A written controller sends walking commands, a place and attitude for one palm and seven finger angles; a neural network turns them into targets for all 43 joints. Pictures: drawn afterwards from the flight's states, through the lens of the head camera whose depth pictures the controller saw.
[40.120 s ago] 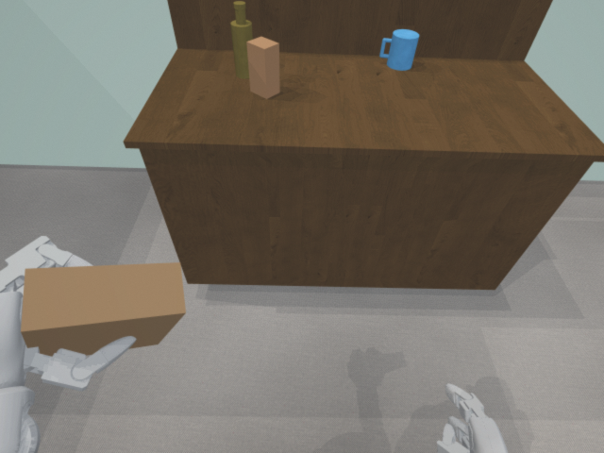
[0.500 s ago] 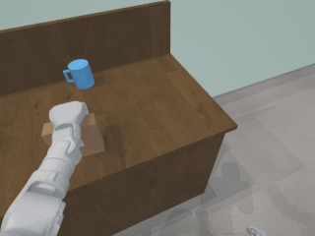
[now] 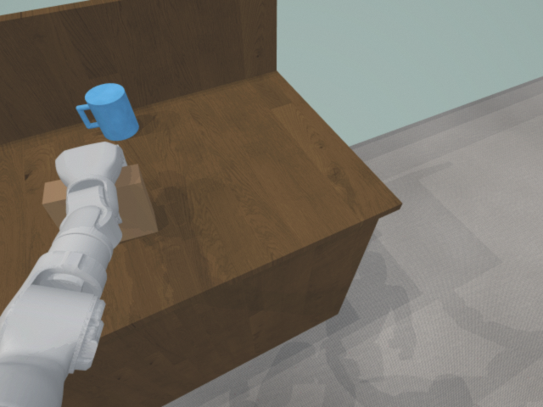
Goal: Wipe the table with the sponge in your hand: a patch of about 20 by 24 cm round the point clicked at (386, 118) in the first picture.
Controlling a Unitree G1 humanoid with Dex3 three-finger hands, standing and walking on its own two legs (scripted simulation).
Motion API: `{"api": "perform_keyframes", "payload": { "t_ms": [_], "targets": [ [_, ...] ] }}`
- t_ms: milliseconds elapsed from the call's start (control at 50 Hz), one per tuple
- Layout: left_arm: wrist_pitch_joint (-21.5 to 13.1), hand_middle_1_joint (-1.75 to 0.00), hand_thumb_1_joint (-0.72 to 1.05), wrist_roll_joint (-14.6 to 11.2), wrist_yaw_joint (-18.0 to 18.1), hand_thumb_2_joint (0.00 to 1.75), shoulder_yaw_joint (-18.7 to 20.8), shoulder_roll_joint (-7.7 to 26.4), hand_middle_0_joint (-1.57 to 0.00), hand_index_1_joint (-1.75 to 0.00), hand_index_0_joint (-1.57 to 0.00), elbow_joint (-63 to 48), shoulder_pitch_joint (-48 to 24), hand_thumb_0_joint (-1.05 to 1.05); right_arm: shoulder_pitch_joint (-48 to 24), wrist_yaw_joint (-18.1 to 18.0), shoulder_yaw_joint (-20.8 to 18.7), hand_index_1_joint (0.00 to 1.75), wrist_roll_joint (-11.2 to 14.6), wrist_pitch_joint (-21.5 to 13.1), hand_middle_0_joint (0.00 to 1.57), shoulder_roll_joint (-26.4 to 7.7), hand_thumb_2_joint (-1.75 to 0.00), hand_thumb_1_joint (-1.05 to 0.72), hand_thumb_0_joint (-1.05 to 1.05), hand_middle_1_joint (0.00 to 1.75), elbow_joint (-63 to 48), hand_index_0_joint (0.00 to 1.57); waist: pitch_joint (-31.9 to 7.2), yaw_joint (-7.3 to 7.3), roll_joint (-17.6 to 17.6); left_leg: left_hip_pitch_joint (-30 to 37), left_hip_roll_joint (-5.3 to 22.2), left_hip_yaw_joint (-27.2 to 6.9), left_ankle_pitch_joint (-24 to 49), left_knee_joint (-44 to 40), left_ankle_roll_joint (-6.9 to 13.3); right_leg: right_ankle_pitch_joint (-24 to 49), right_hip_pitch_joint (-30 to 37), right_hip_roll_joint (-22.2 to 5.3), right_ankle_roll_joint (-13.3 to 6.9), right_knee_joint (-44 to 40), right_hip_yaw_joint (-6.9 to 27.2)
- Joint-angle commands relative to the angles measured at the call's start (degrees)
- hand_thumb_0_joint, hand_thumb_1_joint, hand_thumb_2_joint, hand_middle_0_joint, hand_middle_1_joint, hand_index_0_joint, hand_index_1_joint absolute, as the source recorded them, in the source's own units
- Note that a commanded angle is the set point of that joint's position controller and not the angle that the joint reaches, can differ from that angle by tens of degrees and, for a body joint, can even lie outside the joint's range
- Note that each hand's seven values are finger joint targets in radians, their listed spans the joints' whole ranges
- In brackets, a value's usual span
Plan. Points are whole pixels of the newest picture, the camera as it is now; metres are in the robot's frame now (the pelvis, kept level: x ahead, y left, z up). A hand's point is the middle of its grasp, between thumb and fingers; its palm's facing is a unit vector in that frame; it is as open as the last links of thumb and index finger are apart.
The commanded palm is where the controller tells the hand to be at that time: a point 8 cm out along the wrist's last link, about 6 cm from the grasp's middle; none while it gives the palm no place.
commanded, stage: wipe forward along the middle lane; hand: left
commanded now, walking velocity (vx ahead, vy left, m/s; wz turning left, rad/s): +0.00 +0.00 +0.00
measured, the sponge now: (110, 217) +0.42 +0.28 +0.01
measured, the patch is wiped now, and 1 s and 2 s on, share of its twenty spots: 0.85 0.85 0.85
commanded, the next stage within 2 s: slide back across to the first lane in 0.26 s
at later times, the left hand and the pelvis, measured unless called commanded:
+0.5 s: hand (95, 169) +0.48 +0.31 +0.07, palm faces -0.12 -0.03 -0.99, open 9.5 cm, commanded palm +0.46 +0.30 +0.13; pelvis +0.02 +0.01 +0.00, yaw -1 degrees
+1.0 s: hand (49, 189) +0.44 +0.36 +0.07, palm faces -0.15 -0.02 -0.99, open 9.5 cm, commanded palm +0.43 +0.36 +0.14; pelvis +0.03 +0.03 +0.00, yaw +1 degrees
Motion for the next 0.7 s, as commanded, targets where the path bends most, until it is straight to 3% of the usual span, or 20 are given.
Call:
{"api": "perform_keyframes", "payload": {
  "t_ms": [0,40,80,120,160,220,300,340,400,420,460,520,560,620,660,680],
  "targets": [
    [1.00,-1.60,0.10,1.56,2.62,1.30,4.03,18.10,-1.20,-1.60,-1.20,-5.36,-23.29,0.00,0.21,-0.48,-2.75,0.30,0.10,-1.62,0.20,-8.65,-0.90,-0.90,0.00,0.30,-5.24,0.20,-16.94,-0.58,-2.81,7.92,-0.86,-0.19,7.45,-3.04,2.02,10.82,6.91,-0.59,-0.37,-4.42,2.02],
    [1.19,-1.60,0.10,1.94,2.39,1.30,3.10,17.95,-1.20,-1.60,-1.20,-4.70,-25.30,0.00,0.65,-0.49,-2.65,0.30,0.08,-1.71,0.20,-8.76,-0.90,-0.90,0.00,0.30,-4.89,0.20,-15.95,-1.54,-2.86,7.57,-0.78,0.00,7.47,-2.82,2.14,11.58,6.26,-0.67,-0.26,-4.64,2.22],
    [0.89,-1.60,0.10,2.93,2.19,1.30,3.11,18.42,-1.20,-1.60,-1.20,-4.21,-26.00,0.00,1.52,-0.32,-2.77,0.30,-0.12,-1.77,0.20,-8.91,-0.90,-0.90,0.00,0.30,-4.64,0.20,-16.75,-1.49,-0.92,8.46,-0.64,-0.37,9.12,-2.58,2.04,12.16,5.40,-0.46,-0.55,-3.88,1.84],
    [0.81,-1.60,0.10,3.58,1.92,1.30,1.58,16.80,-1.20,-1.60,-1.20,-4.23,-26.07,0.00,2.08,-0.14,-2.89,0.30,-0.31,-1.71,0.20,-8.73,-0.90,-0.90,0.00,0.30,-4.68,0.20,-17.40,-1.82,0.14,9.23,-0.56,-0.30,9.48,-2.14,2.01,11.94,4.36,-0.32,-0.62,-3.99,1.79],
    [0.42,-1.60,0.10,3.55,1.64,1.30,4.14,19.72,-1.20,-1.60,-1.20,-3.78,-26.25,0.00,2.56,-0.14,-2.99,0.30,-0.51,-1.68,0.20,-8.99,-0.90,-0.90,0.00,0.30,-4.51,0.20,-18.81,-1.28,-0.23,8.86,-0.46,-0.43,11.08,-1.86,1.99,14.29,5.67,-0.37,-0.83,-3.74,2.00],
    [0.41,-1.60,0.10,2.92,1.56,1.30,3.58,19.98,-1.20,-1.60,-1.20,-2.88,-27.76,0.00,3.37,-0.28,-2.90,0.30,-0.34,-1.53,0.20,-9.11,-0.90,-0.90,0.00,0.30,-4.49,0.20,-18.62,-2.18,-1.70,7.91,-0.45,-0.31,10.32,-1.62,2.00,14.01,5.45,-0.44,-0.34,-3.67,1.91],
    [0.17,-1.60,0.10,3.53,1.35,1.30,3.99,21.46,-1.20,-1.60,-1.20,-1.55,-29.54,0.00,4.55,-0.18,-2.95,0.30,-0.53,-1.63,0.20,-9.51,-0.90,-0.90,0.00,0.30,-3.92,0.20,-18.09,-2.63,-0.58,8.32,-0.16,-0.65,11.25,-1.19,1.95,13.74,3.54,-0.17,-0.50,-3.26,1.60],
    [0.12,-1.60,0.10,3.77,1.07,1.30,2.19,19.03,-1.20,-1.60,-1.20,-1.85,-29.66,0.00,5.09,-0.01,-3.15,0.30,-0.65,-1.72,0.20,-9.17,-0.90,-0.90,0.00,0.30,-3.99,0.20,-19.02,-2.88,0.25,9.42,-0.13,-0.44,12.26,-0.91,1.96,14.16,3.11,-0.08,-0.53,-3.28,1.43],
    [-0.83,-1.60,0.10,4.10,0.75,1.30,6.53,23.99,-1.20,-1.60,-1.20,-5.06,-27.32,0.00,5.45,0.04,-3.54,0.30,-0.99,-1.36,0.20,-9.39,-0.90,-0.90,0.00,0.30,-4.55,0.20,-25.32,-0.67,1.67,12.17,-0.12,-0.65,18.50,-0.05,1.83,20.04,7.33,-0.08,-0.92,-1.95,1.66],
    [-1.08,-1.60,0.10,3.58,0.62,1.30,6.25,23.15,-1.20,-1.60,-1.20,-6.27,-25.92,0.00,5.19,0.14,-3.58,0.30,-0.99,-1.31,0.20,-9.12,-0.90,-0.90,0.00,0.30,-5.00,0.20,-26.24,-0.33,2.09,12.69,-0.29,-0.19,19.49,0.07,1.90,21.70,8.65,-0.13,-0.81,-2.11,1.73],
    [-1.58,-1.60,0.10,2.91,0.28,1.30,9.14,25.65,-1.20,-1.60,-1.20,-8.11,-23.19,0.00,4.32,0.29,-3.55,0.30,-0.92,-1.04,0.20,-9.24,-0.90,-0.90,0.00,0.30,-5.53,0.20,-27.01,1.16,2.38,13.15,-0.25,-0.54,23.07,-0.13,1.82,25.12,10.91,-0.30,-1.16,-1.90,1.75],
    [-1.44,-1.60,0.10,2.66,0.27,1.30,8.99,25.64,-1.20,-1.60,-1.20,-10.64,-21.56,0.00,3.36,0.53,-3.58,0.30,-0.61,-0.73,0.20,-9.47,-0.90,-0.90,0.00,0.30,-5.88,0.20,-23.91,0.81,0.78,13.80,-0.27,-0.43,22.58,-0.81,2.09,24.26,10.91,-0.11,-0.84,-2.75,1.22],
    [-1.55,-1.60,0.10,2.29,-0.07,1.30,9.68,25.97,-1.20,-1.60,-1.20,-13.06,-20.74,0.00,2.10,0.55,-3.45,0.30,-0.45,-0.71,0.20,-9.33,-0.90,-0.90,0.00,0.30,-6.44,0.20,-22.90,1.60,2.49,14.67,-0.31,-0.65,24.57,-1.56,2.05,24.67,11.30,-0.20,-1.23,-3.11,1.05],
    [-1.42,-1.60,0.10,2.38,-0.67,1.30,8.73,25.59,-1.20,-1.60,-1.20,-12.15,-19.63,0.00,1.86,0.51,-3.45,0.30,-0.09,-0.48,0.20,-9.62,-0.90,-0.90,0.00,0.30,-6.37,0.20,-18.64,0.73,0.87,14.28,-0.50,-0.83,21.62,-2.41,2.24,21.95,10.29,-0.10,-1.05,-4.20,0.78],
    [-2.55,-1.60,0.10,1.59,-1.57,1.30,8.38,24.96,-1.20,-1.60,-1.20,-14.45,-20.70,0.00,1.05,0.31,-3.34,0.30,0.04,-0.81,0.20,-9.39,-0.90,-0.90,0.00,0.30,-6.66,0.20,-18.46,0.75,2.32,15.75,-0.32,-1.05,21.95,-3.12,2.24,21.05,10.01,-0.25,-1.31,-4.75,0.87],
    [-2.80,-1.60,0.10,2.29,-1.90,1.30,8.16,25.28,-1.20,-1.60,-1.20,-13.44,-20.40,0.00,1.80,0.17,-3.63,0.30,-0.06,-0.71,0.20,-9.75,-0.90,-0.90,0.00,0.30,-6.02,0.20,-18.02,0.17,1.17,16.81,-0.21,-1.33,22.09,-2.73,2.32,20.53,9.14,-0.08,-1.25,-4.66,0.70]
  ]
}}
